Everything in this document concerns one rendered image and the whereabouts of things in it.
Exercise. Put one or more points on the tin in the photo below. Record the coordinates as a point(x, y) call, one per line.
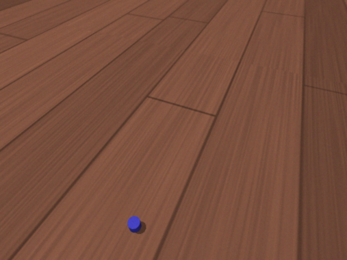
point(134, 224)

